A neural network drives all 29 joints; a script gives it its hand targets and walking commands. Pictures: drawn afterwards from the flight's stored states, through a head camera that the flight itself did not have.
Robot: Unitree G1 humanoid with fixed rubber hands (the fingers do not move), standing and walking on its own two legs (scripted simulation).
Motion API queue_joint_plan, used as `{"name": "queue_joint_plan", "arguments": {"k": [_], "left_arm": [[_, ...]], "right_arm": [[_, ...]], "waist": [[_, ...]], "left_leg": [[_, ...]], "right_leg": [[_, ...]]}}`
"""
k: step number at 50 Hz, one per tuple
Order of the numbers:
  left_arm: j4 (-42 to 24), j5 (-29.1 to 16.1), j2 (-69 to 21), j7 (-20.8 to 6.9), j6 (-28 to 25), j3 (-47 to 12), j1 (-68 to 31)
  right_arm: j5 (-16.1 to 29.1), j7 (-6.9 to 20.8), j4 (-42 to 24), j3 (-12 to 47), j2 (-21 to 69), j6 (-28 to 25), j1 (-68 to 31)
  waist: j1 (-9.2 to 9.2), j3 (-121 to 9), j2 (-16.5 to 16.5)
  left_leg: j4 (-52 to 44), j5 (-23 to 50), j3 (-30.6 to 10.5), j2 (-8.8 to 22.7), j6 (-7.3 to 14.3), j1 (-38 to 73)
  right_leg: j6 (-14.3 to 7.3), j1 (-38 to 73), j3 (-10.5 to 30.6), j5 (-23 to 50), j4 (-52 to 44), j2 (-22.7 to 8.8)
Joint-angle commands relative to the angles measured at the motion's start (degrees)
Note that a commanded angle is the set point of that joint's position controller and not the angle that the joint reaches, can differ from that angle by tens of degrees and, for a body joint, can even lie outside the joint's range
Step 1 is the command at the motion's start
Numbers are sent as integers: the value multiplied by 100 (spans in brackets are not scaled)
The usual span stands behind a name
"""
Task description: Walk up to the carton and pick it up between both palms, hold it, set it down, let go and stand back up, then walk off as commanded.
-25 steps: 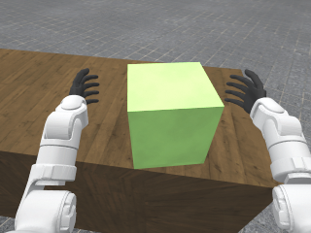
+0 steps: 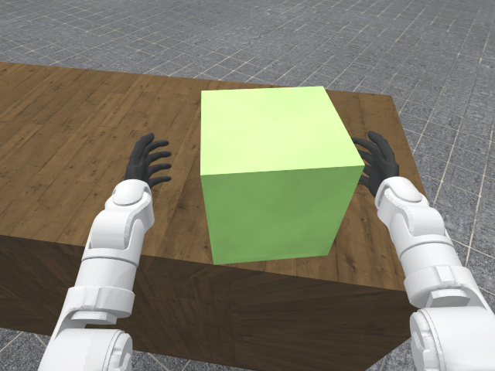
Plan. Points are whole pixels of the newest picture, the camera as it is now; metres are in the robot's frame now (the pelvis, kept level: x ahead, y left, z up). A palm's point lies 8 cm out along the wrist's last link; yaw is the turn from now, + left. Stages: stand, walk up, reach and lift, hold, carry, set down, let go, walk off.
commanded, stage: reach and lift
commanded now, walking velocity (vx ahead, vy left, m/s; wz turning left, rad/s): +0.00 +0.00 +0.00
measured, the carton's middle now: (267, 176) +0.42 +0.00 +0.10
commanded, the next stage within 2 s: none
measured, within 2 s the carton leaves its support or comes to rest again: leaves its support in 1.82 s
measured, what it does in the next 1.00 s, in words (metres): stands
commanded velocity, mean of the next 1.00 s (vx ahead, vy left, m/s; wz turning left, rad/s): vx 0.00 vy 0.00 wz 0.00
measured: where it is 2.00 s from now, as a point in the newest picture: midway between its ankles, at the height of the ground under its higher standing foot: outside the picture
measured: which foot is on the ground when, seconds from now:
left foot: down 0.00-1.00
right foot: down 0.00-1.00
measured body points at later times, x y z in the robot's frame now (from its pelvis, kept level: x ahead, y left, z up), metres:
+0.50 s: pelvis +0.00 +0.00 +0.00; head +0.01 -0.01 +0.45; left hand +0.39 +0.17 +0.12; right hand +0.43 -0.15 +0.12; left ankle -0.02 +0.14 -0.74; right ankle +0.05 -0.08 -0.74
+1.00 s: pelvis -0.01 +0.00 +0.00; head +0.01 -0.01 +0.45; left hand +0.39 +0.16 +0.13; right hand +0.42 -0.15 +0.11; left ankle -0.02 +0.14 -0.74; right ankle +0.05 -0.08 -0.74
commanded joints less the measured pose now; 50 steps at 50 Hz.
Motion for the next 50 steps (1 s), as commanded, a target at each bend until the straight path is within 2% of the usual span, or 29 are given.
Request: {"name": "queue_joint_plan", "arguments": {"k": [1,2,6,8,10,11,13,16,17,21,22,24,25,26,28,30,31,34,35,36,37,38,39,42,44,45,46,48,50], "left_arm": [[-1458,58,408,9,-289,-150,-2112],[-1000,62,326,11,-231,-211,-2527],[-1308,-32,317,-27,-327,-70,-2247],[-1083,98,350,71,-418,-105,-2876],[-1137,13,-48,59,-425,-329,-2574],[-731,67,-21,6,-412,-230,-2762],[-1066,126,-67,98,-406,-262,-2670],[-687,341,43,76,-481,-128,-2929],[-585,299,-6,101,-469,-41,-2723],[-1373,420,-360,225,-371,-254,-2654],[-1245,405,-463,257,-339,-215,-2904],[-1430,558,-501,208,-296,-267,-2571],[-1274,602,-466,226,-228,-125,-2735],[-1150,763,-469,242,-255,-220,-2655],[-1188,800,-261,370,-302,-93,-3076],[-1531,562,-558,409,-293,-257,-2799],[-1019,638,-507,370,-268,-224,-3328],[-516,700,-415,449,-423,-123,-3420],[-550,455,-404,469,-516,-169,-3524],[-567,484,-469,495,-491,-153,-3405],[-605,350,-477,484,-506,-299,-3404],[-397,429,-453,455,-461,-273,-3260],[-570,412,-542,439,-451,-329,-3315],[-1046,537,-736,440,-492,-301,-2881],[-1071,555,-750,437,-379,-337,-2838],[-627,481,-734,418,-355,-327,-3359],[-944,329,-653,456,-451,-308,-3242],[-828,626,-701,481,-439,-314,-3235],[-522,526,-644,450,-423,-225,-3247]], "right_arm": [[-36,-61,-1309,-154,-912,-482,-2305],[-143,-76,-1235,-282,-940,-471,-2819],[-129,-203,-1637,37,-581,-484,-2567],[-176,-176,-1374,-92,-633,-478,-2963],[-98,-177,-1096,-25,-472,-491,-2699],[-285,-214,-1253,-50,-321,-502,-2884],[-222,-236,-1305,-86,-299,-501,-2652],[-409,-344,-1256,-56,-116,-557,-2911],[-441,-407,-1473,-7,-162,-618,-2913],[-393,-581,-1618,-185,-109,-728,-2818],[-452,-643,-1703,-142,90,-770,-3245],[-413,-776,-1591,-88,117,-725,-2799],[-383,-810,-1537,132,224,-652,-3011],[-338,-859,-1217,97,225,-685,-2602],[-202,-859,-1592,245,283,-720,-3089],[-136,-874,-1518,277,318,-733,-2943],[-240,-905,-1062,114,296,-634,-3212],[-261,-924,-1175,250,492,-658,-3445],[-340,-908,-1262,165,474,-662,-3281],[-373,-939,-1313,254,486,-647,-3377],[-433,-1007,-1258,95,418,-657,-3319],[-280,-1008,-1457,280,571,-626,-3333],[-328,-1052,-1216,213,522,-622,-3241],[-204,-1057,-1621,378,725,-685,-2969],[-154,-1093,-1658,346,623,-662,-2958],[-289,-1070,-1243,229,608,-593,-3412],[-234,-1083,-1894,306,689,-647,-3479],[-213,-1092,-1357,176,683,-615,-3134],[-257,-1115,-1365,388,759,-562,-3355]], "waist": [[31,-3347,115],[49,-3094,66],[84,-3357,-419],[191,-3095,-136],[55,-2952,-4],[92,-2901,-333],[87,-3131,-88],[163,-2756,-239],[261,-2790,-427],[61,-3195,13],[101,-3097,-278],[-12,-3248,-127],[165,-2952,-296],[50,-2872,-76],[343,-2915,-140],[153,-3021,-67],[71,-2464,-150],[411,-2697,-183],[218,-2823,-348],[332,-2819,-421],[125,-3068,-191],[301,-2843,-314],[166,-2646,-260],[212,-3192,-168],[156,-3060,-101],[182,-2753,-208],[324,-3049,-400],[95,-2995,-46],[275,-2863,-383]], "left_leg": [[-173,1835,10,-55,-52,-910],[-184,1618,-54,-20,-37,-1095],[-76,1511,40,-105,41,-1021],[-269,1047,30,-34,4,-1323],[-166,1276,17,-10,-48,-1069],[-197,1053,13,-35,31,-1151],[-271,1033,56,-38,7,-1184],[-282,708,78,-52,48,-1297],[-247,817,112,-62,97,-1227],[-143,1705,62,-8,-115,-853],[-64,1592,29,-5,-42,-840],[-53,1975,68,-31,-83,-548],[-74,1715,68,-50,-33,-560],[-60,1723,57,-27,-117,-446],[-54,1492,116,-57,-47,-798],[-36,1759,92,-30,-64,-468],[-140,1301,75,-7,-74,-535],[-213,666,130,-12,26,-946],[-223,649,101,-11,50,-997],[-175,983,112,3,51,-920],[-170,846,84,-7,-1,-989],[-141,812,90,-30,47,-1059],[-137,966,147,-22,3,-887],[-59,1665,127,-8,-34,-639],[-43,1688,76,-7,-52,-497],[-144,1198,77,-5,-25,-752],[-162,1311,152,-27,69,-713],[-115,1460,104,20,-43,-603],[-121,1095,135,-38,46,-778]], "right_leg": [[365,2944,251,2523,-340,-31],[351,2711,253,2151,-384,-28],[484,3001,405,2519,-322,-103],[411,2616,313,1583,-319,-62],[359,2515,346,1754,-419,-88],[394,2632,399,1851,-468,-119],[402,2590,430,1694,-454,-146],[408,2528,423,1321,-481,-150],[410,2549,425,1449,-499,-127],[339,2710,206,2279,-321,84],[403,2617,214,2221,-363,48],[455,2721,206,2857,-354,40],[494,2653,216,2428,-421,11],[470,2614,212,2471,-446,-9],[423,2588,243,2091,-396,-2],[395,2590,142,2254,-410,51],[443,2186,137,1712,-509,41],[382,2039,234,781,-557,-32],[396,2138,278,842,-543,-83],[390,2295,262,1170,-488,-56],[392,2287,308,1197,-523,-88],[417,2299,428,1057,-599,-140],[422,2321,275,1432,-483,-59],[408,2512,250,2158,-381,12],[383,2427,248,2183,-468,14],[386,2092,173,1342,-519,4],[428,2247,245,1567,-504,19],[384,2249,188,1716,-501,22],[393,2230,224,1328,-591,-12]]}}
